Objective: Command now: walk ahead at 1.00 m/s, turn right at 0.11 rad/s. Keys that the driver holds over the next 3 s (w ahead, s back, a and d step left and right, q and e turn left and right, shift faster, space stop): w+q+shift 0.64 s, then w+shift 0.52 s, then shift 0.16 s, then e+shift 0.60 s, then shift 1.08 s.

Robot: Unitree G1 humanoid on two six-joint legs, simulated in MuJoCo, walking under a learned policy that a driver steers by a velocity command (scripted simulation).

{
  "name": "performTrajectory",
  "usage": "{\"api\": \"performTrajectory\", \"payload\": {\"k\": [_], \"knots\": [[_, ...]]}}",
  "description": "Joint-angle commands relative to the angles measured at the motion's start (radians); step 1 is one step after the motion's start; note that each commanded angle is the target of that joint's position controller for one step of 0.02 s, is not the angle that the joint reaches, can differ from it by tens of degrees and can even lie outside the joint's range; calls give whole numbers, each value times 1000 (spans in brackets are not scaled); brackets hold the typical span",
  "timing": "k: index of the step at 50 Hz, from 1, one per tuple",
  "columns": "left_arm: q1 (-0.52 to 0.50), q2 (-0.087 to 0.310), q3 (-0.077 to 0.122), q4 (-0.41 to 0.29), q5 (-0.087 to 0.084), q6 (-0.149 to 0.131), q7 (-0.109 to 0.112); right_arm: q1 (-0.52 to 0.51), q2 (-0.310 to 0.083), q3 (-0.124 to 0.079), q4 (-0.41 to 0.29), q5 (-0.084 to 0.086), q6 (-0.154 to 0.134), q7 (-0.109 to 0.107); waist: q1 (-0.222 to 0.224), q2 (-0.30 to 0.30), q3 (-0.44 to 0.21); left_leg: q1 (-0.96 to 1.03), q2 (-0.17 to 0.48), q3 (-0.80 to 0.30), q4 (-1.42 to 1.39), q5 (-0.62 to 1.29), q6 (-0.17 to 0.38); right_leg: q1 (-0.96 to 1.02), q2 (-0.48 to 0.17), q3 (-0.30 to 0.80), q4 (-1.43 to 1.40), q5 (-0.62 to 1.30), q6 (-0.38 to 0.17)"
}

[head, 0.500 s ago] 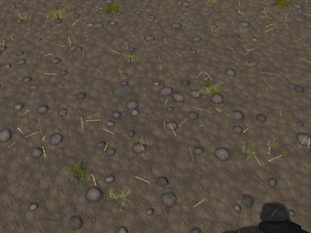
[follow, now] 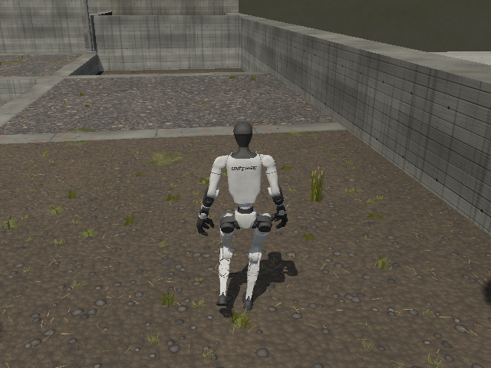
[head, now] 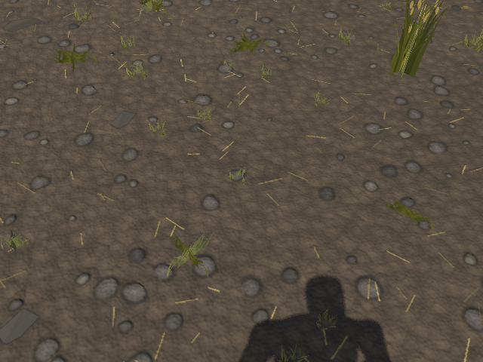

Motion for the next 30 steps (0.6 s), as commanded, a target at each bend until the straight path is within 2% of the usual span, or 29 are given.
{"api": "performTrajectory", "payload": {"k": [1,2,4,6,9,10,11,12,13,14,15,16,17,18,19,20,21,22,23,24,25,26,27,29,30], "knots": [[39,86,18,-40,-9,-67,12,80,-111,-22,-35,-7,32,16,-42,98,-10,-191,76,-42,-99,-4,-6,73,-360,454,-452,34,-121],[40,92,19,-29,-10,-82,8,51,-103,-21,-36,-1,44,25,-41,88,29,-232,83,-43,-151,30,-4,62,-340,381,-493,27,-97],[97,88,18,-7,-11,-102,-6,-86,-100,-19,-79,16,47,31,8,49,104,-315,68,-34,-316,159,13,88,-305,248,-537,232,-34],[91,81,14,-9,-17,-112,-15,-133,-90,-16,-86,25,40,41,21,31,90,-282,31,14,-496,330,37,125,-244,89,-548,396,36],[146,69,-1,13,-29,-131,-7,-239,-71,-7,-108,27,26,63,61,12,86,-187,-16,136,-710,543,81,208,-259,-15,-601,665,95],[156,81,-3,20,-26,-133,-1,-247,-76,-7,-106,29,23,67,62,-2,75,-170,-41,158,-756,572,97,275,-269,-36,-601,770,112],[138,102,-3,13,-23,-134,8,-216,-84,-10,-93,30,24,67,40,-27,48,-147,-71,172,-774,570,107,340,-283,-65,-550,979,134],[150,122,0,16,-19,-127,21,-206,-105,-14,-88,19,23,68,32,-55,29,-137,-107,210,-790,516,118,420,-301,-81,-485,1187,150],[155,145,4,19,-8,-114,37,-178,-129,-21,-78,12,26,66,8,-90,-4,-105,-149,234,-799,438,129,488,-322,-88,-403,1361,164],[141,163,10,18,5,-95,52,-91,-161,-33,-53,10,30,61,-44,-116,-53,-20,-189,242,-800,369,140,518,-337,-93,-267,1470,173],[98,186,18,3,21,-73,63,86,-208,-55,-2,13,33,56,-136,-129,-136,144,-229,237,-789,294,157,497,-347,-89,-37,1533,176],[13,214,26,-25,29,-57,68,332,-255,-83,67,12,36,45,-263,-116,-212,377,-206,157,-826,235,204,364,-349,-82,301,1464,173],[-52,174,20,-40,26,-63,52,427,-294,-110,97,18,48,27,-298,-3,-211,558,-123,28,-820,142,252,113,-215,-84,719,709,157],[29,8,-23,-135,-4,-85,26,317,-386,-131,77,-6,60,20,-95,330,-251,850,116,-492,-849,186,450,-426,-64,40,1103,-249,228],[-33,55,-39,-180,-7,-109,25,273,-353,-135,42,11,64,17,-144,143,-348,876,181,-766,-1081,-72,502,-560,-103,207,1104,-174,198],[-101,82,-43,-191,-1,-127,16,239,-281,-123,43,13,63,6,-113,-11,-196,695,166,-717,-1181,-177,430,-552,-174,233,959,-64,172],[-108,83,-44,-191,5,-130,10,199,-231,-110,52,14,63,6,-47,-97,-87,495,127,-626,-1219,-138,371,-481,-213,209,836,-22,164],[-114,77,-49,-199,25,-115,8,180,-223,-104,50,16,52,2,-7,-97,-26,348,84,-560,-1221,-42,354,-425,-234,205,776,-42,179],[-99,69,-55,-198,42,-86,5,156,-204,-94,45,19,40,-2,33,-106,12,225,33,-487,-1239,-12,336,-369,-257,198,720,-50,198],[-97,59,-61,-206,48,-62,2,142,-204,-90,39,22,27,1,55,-87,35,123,-5,-428,-1257,-8,327,-328,-276,181,640,-66,213],[-126,50,-67,-225,49,-48,-2,127,-225,-95,28,26,15,7,58,-67,50,39,-44,-374,-1284,11,320,-290,-286,150,545,-49,224],[-194,50,-73,-262,43,-45,-7,128,-244,-101,21,26,6,9,45,-34,80,-29,-61,-356,-1308,80,323,-263,-291,125,434,13,236],[-261,46,-78,-287,31,-47,-14,133,-243,-104,17,24,1,10,25,-17,97,-69,-83,-331,-1320,129,307,-223,-289,108,324,107,245],[-344,26,-86,-310,11,-51,-21,158,-252,-114,15,33,-1,17,-28,10,80,-47,-123,-293,-1309,248,252,-137,-258,87,124,311,241],[-361,26,-86,-315,4,-53,-21,188,-258,-119,20,39,-2,21,-56,25,56,10,-117,-300,-1291,351,233,-112,-237,79,66,383,233]]}}
Next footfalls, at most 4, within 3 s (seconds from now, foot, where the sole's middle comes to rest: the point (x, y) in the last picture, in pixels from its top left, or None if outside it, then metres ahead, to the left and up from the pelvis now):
0.32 left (193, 353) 0.51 0.14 -0.75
0.76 right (208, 213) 0.97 0.12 -0.75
1.18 left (94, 164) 1.18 0.53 -0.75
1.58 right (100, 105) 1.51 0.57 -0.75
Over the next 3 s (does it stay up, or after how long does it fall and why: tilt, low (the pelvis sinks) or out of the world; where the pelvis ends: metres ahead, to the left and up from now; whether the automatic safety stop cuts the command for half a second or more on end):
stays up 1.36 0.61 0.03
